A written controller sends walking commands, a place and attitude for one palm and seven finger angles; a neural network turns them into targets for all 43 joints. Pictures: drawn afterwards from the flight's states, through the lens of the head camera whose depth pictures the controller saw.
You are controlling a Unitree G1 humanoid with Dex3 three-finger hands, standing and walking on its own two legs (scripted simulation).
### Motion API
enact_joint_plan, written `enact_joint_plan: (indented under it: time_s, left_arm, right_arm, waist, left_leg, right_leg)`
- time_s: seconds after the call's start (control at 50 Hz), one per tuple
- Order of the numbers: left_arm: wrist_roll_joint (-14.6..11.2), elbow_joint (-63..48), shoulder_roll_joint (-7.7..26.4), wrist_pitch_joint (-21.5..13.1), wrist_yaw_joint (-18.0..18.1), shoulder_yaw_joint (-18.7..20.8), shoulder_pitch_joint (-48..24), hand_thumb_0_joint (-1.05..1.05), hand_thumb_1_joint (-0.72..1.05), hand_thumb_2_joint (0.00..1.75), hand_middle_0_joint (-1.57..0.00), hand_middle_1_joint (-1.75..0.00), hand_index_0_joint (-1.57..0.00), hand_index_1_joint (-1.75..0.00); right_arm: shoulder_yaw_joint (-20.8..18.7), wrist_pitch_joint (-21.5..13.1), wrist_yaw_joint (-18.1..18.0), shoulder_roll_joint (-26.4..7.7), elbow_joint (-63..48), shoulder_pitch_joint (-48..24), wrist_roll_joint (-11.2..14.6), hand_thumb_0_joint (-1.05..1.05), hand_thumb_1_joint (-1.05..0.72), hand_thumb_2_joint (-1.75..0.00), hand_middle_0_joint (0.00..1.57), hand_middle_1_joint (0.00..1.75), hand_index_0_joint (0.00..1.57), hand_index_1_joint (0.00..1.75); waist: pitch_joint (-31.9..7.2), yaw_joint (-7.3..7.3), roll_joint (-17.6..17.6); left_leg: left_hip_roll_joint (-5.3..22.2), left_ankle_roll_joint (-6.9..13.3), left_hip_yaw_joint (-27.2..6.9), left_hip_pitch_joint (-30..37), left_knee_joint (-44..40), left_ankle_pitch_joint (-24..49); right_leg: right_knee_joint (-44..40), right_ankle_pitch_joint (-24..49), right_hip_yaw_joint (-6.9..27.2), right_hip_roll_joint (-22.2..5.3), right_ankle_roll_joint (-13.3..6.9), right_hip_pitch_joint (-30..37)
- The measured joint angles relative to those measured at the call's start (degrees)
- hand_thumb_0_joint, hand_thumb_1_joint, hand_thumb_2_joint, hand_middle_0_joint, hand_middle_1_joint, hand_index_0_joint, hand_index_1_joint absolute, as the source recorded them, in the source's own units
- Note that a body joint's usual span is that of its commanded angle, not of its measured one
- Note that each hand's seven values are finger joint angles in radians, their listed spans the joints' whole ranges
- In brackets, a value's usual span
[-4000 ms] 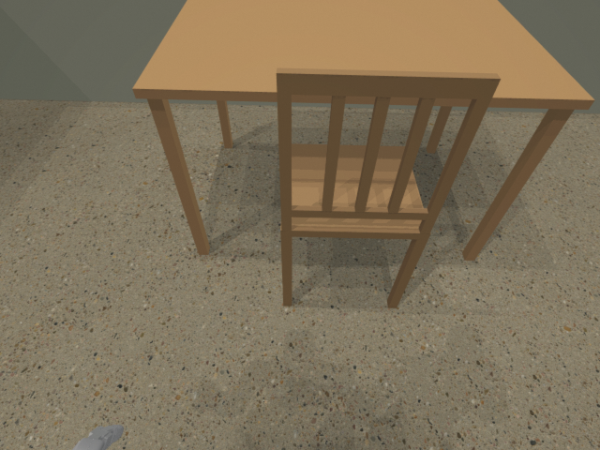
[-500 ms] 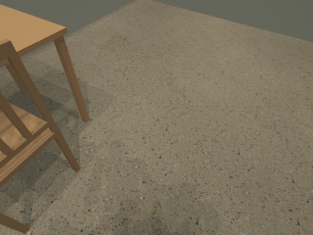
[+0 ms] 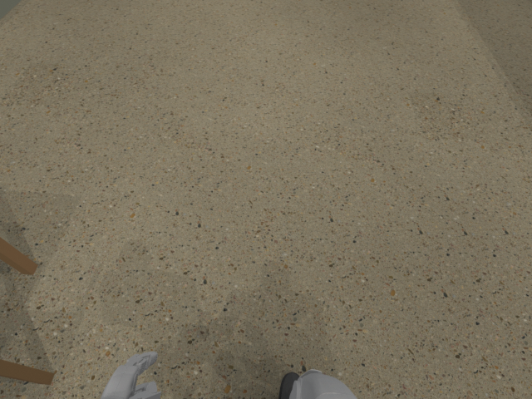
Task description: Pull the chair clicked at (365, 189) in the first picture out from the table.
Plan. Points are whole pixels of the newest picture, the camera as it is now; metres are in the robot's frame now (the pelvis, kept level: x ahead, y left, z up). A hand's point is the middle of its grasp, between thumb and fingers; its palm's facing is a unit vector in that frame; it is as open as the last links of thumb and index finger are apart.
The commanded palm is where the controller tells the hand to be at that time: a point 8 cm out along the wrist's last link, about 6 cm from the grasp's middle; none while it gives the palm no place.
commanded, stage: walk to a spot facing it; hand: left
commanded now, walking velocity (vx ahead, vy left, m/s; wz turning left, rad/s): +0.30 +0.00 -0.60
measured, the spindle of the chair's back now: out of the picture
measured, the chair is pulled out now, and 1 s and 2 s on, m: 0.00 0.00 0.00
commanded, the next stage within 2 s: turn to face it in 0.82 s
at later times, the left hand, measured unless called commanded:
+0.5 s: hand (140, 350) +0.21 +0.23 -0.16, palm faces -0.10 -0.98 -0.19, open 7.4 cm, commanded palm none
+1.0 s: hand (232, 212) +0.49 +0.08 -0.13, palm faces -0.57 -0.77 -0.28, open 7.4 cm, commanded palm none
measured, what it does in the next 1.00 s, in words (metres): walks ahead, turning right: left foot, then right foot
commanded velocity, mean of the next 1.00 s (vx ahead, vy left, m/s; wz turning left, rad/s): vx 0.09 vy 0.00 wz -0.47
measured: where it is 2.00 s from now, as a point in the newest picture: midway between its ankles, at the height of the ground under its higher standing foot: (267, 372)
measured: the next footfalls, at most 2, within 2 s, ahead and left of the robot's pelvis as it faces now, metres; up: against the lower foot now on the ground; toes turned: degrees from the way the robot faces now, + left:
left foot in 0.48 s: +0.29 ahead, +0.13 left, +0.00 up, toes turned -9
right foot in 0.94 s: +0.24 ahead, -0.12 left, +0.00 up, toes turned -40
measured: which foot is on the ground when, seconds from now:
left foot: down 0.00-0.00, up 0.02-0.46, down 0.48-0.94, up 0.96-1.00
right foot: down 0.00-0.48, up 0.50-0.92, down 0.94-1.00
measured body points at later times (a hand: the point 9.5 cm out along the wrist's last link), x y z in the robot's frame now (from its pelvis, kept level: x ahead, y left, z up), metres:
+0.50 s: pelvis +0.17 +0.03 +0.01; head +0.20 +0.05 +0.46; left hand +0.22 +0.28 -0.15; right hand +0.27 -0.23 -0.10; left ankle +0.25 +0.13 -0.72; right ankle +0.11 -0.08 -0.71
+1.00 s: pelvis +0.24 +0.00 +0.00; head +0.27 -0.04 +0.45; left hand +0.52 +0.12 -0.11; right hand +0.08 -0.21 -0.15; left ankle +0.25 +0.14 -0.68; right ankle +0.21 -0.09 -0.71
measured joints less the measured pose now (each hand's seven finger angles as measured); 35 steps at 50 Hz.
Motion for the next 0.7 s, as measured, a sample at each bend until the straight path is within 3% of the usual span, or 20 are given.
enact_joint_plan:
  time_s: [0.02,0.06,0.1,0.18,0.26,0.36,0.44,0.48,0.5,0.54,0.6,0.64,0.7]
  left_arm:
    - [-0.2,-0.4,0.2,-1.1,0.4,0.1,-0.2,0.01,0.91,0.9,-0.19,-0.3,-0.19,-0.3]
    - [-1.1,-0.9,0.5,-2.0,1.2,0.2,0.0,0.01,0.91,0.89,-0.19,-0.3,-0.2,-0.3]
    - [-1.5,-0.6,0.8,-1.7,1.9,0.1,1.1,0.0,0.91,0.89,-0.2,-0.3,-0.2,-0.3]
    - [-1.0,0.9,0.6,-1.4,2.7,-0.3,4.4,0.0,0.91,0.89,-0.2,-0.3,-0.2,-0.3]
    - [-0.7,1.8,-0.2,-1.5,2.6,-0.5,7.7,0.01,0.9,0.89,-0.2,-0.3,-0.2,-0.3]
    - [-0.5,1.9,-0.6,-1.6,2.4,-0.4,11.3,0.01,0.9,0.89,-0.2,-0.3,-0.2,-0.3]
    - [-0.5,1.9,-0.2,-1.1,2.6,0.1,13.8,0.01,0.9,0.89,-0.2,-0.3,-0.2,-0.3]
    - [-0.8,1.9,0.1,-0.4,2.7,0.5,15.4,0.01,0.9,0.89,-0.2,-0.3,-0.2,-0.3]
    - [-1.2,2.3,0.5,0.0,2.7,0.8,15.6,0.01,0.9,0.89,-0.2,-0.3,-0.2,-0.3]
    - [-1.1,3.3,1.2,0.9,2.7,1.2,15.6,0.01,0.9,0.89,-0.2,-0.3,-0.2,-0.3]
    - [-0.5,4.1,2.0,1.9,2.1,1.7,15.2,0.01,0.91,0.89,-0.2,-0.3,-0.2,-0.3]
    - [-0.4,3.7,2.5,2.4,1.8,1.9,14.0,0.01,0.91,0.89,-0.2,-0.3,-0.2,-0.3]
    - [-0.5,2.4,2.7,3.0,1.6,2.1,11.7,0.01,0.91,0.89,-0.19,-0.3,-0.19,-0.29]
  right_arm:
    - [0.0,0.6,0.3,0.0,0.2,-0.2,0.4,0.01,-0.91,-0.9,0.2,0.3,0.2,0.3]
    - [-0.1,1.6,0.3,-0.2,0.2,-2.5,0.8,0.01,-0.91,-0.9,0.2,0.3,0.2,0.3]
    - [-0.4,1.9,0.3,-0.4,-0.9,-5.5,0.7,0.01,-0.91,-0.9,0.2,0.3,0.2,0.3]
    - [-0.8,1.5,0.4,-1.0,-5.2,-12.1,-0.2,0.01,-0.91,-0.9,0.2,0.3,0.19,0.3]
    - [-0.9,1.0,0.8,-1.5,-8.8,-17.4,-0.5,0.01,-0.91,-0.9,0.2,0.3,0.19,0.3]
    - [-0.8,0.9,1.4,-1.7,-10.7,-21.2,-0.4,0.0,-0.91,-0.9,0.2,0.3,0.19,0.3]
    - [-0.5,0.6,1.2,-1.7,-11.3,-22.4,0.0,0.0,-0.91,-0.9,0.2,0.3,0.19,0.3]
    - [-0.1,-0.1,0.8,-1.8,-11.6,-22.4,0.0,0.0,-0.91,-0.9,0.2,0.3,0.2,0.3]
    - [0.1,-0.5,0.5,-1.5,-11.6,-22.7,-0.2,0.0,-0.91,-0.9,0.2,0.3,0.2,0.3]
    - [0.9,-0.4,0.4,-0.9,-12.0,-22.7,-0.3,0.0,-0.91,-0.9,0.2,0.3,0.2,0.3]
    - [1.5,-0.1,0.0,0.1,-12.1,-21.3,-0.4,0.0,-0.91,-0.9,0.2,0.3,0.2,0.3]
    - [1.6,-0.1,-0.3,0.4,-11.6,-20.1,-0.3,0.0,-0.91,-0.9,0.2,0.3,0.2,0.3]
    - [1.3,0.3,-0.5,0.3,-10.1,-18.0,-0.2,0.0,-0.91,-0.9,0.2,0.3,0.2,0.3]
  waist:
    - [-0.1,0.54,-0.1]
    - [0.4,0.47,0.0]
    - [0.0,0.39,0.0]
    - [-2.3,0.61,0.5]
    - [-4.4,1.79,1.1]
    - [-5.6,4.69,0.7]
    - [-5.8,7.0,-0.5]
    - [-6.1,7.66,-1.0]
    - [-5.8,7.63,-1.7]
    - [-5.0,7.72,-2.6]
    - [-4.6,6.7,-2.7]
    - [-4.0,6.0,-2.4]
    - [-3.1,5.25,-1.6]
  left_leg:
    - [0.7,-0.2,-2.9,-3.8,10.2,-0.7]
    - [-0.2,0.4,-11.3,-12.4,29.0,-0.5]
    - [-0.7,0.6,-15.7,-19.9,37.8,3.8]
    - [0.1,0.1,-18.8,-30.5,34.4,10.2]
    - [0.1,-0.9,-20.1,-35.3,25.1,14.5]
    - [-2.0,-1.5,-20.8,-33.8,12.7,15.5]
    - [-5.2,-1.1,-20.0,-27.8,2.3,13.2]
    - [-6.4,0.0,-18.9,-23.0,-5.4,16.8]
    - [-6.6,1.6,-18.1,-22.8,-5.0,18.9]
    - [-6.0,3.9,-15.8,-21.7,-2.9,16.3]
    - [-4.6,4.5,-13.1,-18.3,-5.0,14.2]
    - [-3.8,4.3,-11.7,-16.3,-7.1,14.5]
    - [-2.7,4.4,-9.7,-14.0,-9.0,14.3]
  right_leg:
    - [1.7,2.1,0.3,0.4,-1.2,-0.5]
    - [4.7,-0.5,0.9,1.4,-2.3,0.3]
    - [2.9,-2.1,1.7,2.4,-2.3,3.1]
    - [-3.7,-0.4,4.2,3.9,-1.7,7.8]
    - [-7.5,0.1,7.0,4.4,-1.2,10.1]
    - [-8.5,-1.4,10.1,4.6,0.1,11.8]
    - [-6.8,-4.4,12.5,4.2,1.7,12.6]
    - [-3.3,-7.2,14.0,4.3,2.8,11.8]
    - [1.6,-10.8,14.4,4.2,3.1,10.3]
    - [15.0,-17.1,12.8,3.4,4.0,5.7]
    - [28.3,-16.5,9.2,1.2,5.5,0.0]
    - [31.8,-14.1,7.7,-0.4,6.3,-2.7]
    - [30.5,-11.7,6.6,-2.1,7.1,-4.7]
